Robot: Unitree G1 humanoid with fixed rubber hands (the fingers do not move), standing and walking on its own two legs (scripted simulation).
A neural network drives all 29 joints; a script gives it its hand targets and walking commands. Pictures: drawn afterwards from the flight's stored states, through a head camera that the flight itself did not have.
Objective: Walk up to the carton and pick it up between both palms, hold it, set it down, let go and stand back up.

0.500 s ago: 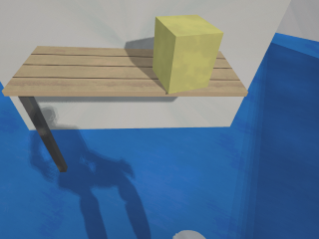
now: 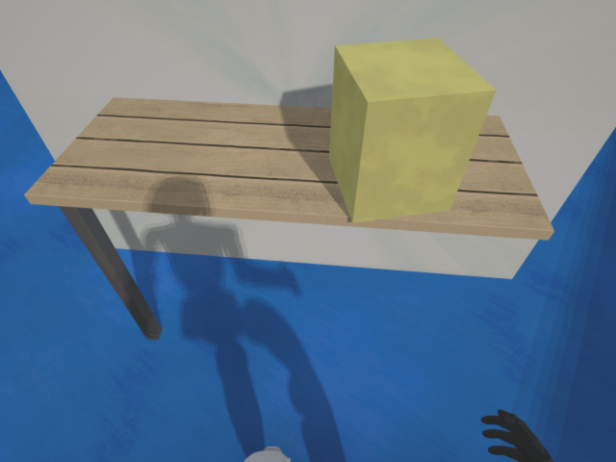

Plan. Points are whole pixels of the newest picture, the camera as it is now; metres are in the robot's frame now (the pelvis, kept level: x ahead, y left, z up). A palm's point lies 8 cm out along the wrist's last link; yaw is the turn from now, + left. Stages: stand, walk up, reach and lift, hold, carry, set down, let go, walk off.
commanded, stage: walk up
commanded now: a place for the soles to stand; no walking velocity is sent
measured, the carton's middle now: (395, 131) +0.68 -0.11 +0.08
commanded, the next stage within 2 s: none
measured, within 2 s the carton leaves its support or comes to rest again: neither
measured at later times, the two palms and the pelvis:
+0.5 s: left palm (193, 382) +0.25 +0.20 -0.07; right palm (572, 454) +0.19 -0.32 -0.10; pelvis +0.09 -0.05 +0.00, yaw -2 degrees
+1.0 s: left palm (200, 372) +0.26 +0.19 -0.05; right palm (582, 424) +0.21 -0.32 -0.06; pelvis +0.10 -0.05 +0.02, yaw -4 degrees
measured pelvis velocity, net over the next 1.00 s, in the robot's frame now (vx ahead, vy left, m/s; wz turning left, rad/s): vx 0.10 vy -0.05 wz -0.08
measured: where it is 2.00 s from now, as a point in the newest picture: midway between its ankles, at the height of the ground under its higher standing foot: outside the picture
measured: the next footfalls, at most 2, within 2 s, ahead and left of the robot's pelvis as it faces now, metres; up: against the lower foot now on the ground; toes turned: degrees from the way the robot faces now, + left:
right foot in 0.32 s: +0.18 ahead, -0.17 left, +0.00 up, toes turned -4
left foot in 1.68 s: +0.35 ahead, +0.05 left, +0.00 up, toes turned -8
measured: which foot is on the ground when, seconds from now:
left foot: down 0.00-1.00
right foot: down 0.00-0.04, up 0.06-0.30, down 0.32-1.00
